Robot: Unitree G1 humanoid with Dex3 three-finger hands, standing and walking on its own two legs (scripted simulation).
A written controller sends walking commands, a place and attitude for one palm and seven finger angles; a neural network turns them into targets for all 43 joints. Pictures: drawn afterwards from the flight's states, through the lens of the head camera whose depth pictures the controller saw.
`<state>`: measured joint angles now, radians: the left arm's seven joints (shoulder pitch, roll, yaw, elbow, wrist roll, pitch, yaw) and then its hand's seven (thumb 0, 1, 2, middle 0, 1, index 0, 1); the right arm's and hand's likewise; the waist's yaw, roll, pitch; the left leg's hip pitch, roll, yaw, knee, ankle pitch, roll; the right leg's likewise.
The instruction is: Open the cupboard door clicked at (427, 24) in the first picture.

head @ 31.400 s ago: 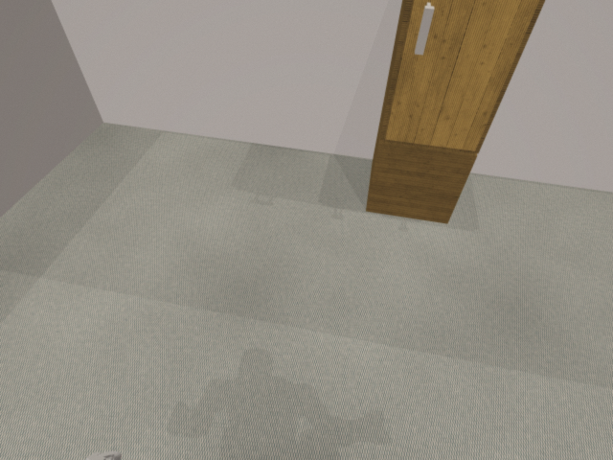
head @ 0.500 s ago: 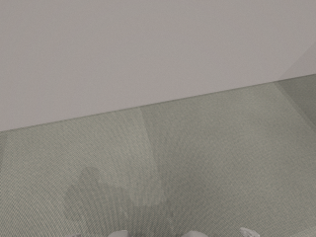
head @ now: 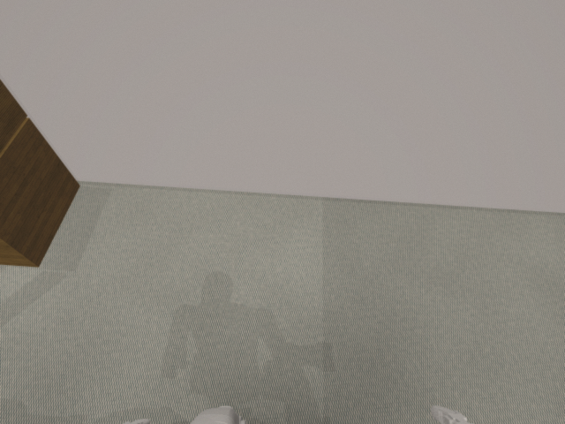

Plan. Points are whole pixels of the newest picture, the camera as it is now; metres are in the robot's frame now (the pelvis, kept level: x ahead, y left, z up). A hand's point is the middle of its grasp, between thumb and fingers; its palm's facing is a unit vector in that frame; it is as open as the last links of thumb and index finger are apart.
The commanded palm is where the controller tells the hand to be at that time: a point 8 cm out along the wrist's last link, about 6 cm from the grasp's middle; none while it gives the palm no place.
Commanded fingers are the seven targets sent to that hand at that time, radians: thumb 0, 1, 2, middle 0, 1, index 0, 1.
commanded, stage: turn to face it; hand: left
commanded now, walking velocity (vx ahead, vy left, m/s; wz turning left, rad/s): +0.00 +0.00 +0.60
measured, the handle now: out of the picture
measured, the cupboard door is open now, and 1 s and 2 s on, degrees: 54 54 54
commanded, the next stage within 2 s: take the last steps up to it in 1.38 s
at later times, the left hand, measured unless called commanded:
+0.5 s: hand out of the picture +0.05 +0.19 -0.15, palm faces +0.30 -0.92 -0.27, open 7.4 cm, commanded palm none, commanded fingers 0.00 0.90 0.90 -0.20 -0.30 -0.20 -0.30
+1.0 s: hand out of the picture +0.02 +0.19 -0.15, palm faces +0.58 -0.76 -0.31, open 7.4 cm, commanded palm none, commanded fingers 0.00 0.90 0.90 -0.20 -0.30 -0.20 -0.30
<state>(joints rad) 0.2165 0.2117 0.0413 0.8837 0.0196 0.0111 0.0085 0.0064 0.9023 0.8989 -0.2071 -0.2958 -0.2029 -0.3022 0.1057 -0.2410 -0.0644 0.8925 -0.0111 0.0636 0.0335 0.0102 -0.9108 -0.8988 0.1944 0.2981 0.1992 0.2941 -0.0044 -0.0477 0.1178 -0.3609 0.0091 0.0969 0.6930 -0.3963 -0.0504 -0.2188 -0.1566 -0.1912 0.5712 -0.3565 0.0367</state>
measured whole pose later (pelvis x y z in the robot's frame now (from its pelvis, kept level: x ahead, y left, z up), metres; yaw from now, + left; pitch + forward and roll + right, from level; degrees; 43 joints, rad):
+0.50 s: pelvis +0.03 -0.03 +0.00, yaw +18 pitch +1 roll +1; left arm 0.19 0.21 0.05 0.86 0.02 0.02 0.02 0.01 0.90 0.90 -0.20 -0.30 -0.20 -0.30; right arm 0.14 -0.25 -0.08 0.92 -0.02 0.08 0.03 0.01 -0.91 -0.90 0.20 0.30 0.20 0.29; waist -0.02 0.00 0.11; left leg -0.47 0.00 0.02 1.01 -0.50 -0.06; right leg -0.24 -0.11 -0.10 0.55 -0.32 0.04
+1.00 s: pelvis +0.06 -0.05 -0.01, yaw +37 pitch +1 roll +0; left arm 0.15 0.23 0.05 0.85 0.02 0.02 0.01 0.01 0.91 0.90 -0.20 -0.30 -0.20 -0.30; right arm 0.17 -0.25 -0.08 0.92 -0.02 0.07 0.02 0.01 -0.91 -0.90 0.20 0.30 0.20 0.29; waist -0.02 0.04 0.08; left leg -0.45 -0.03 -0.09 0.90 -0.46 -0.03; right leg -0.29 -0.06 -0.06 0.61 -0.32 0.01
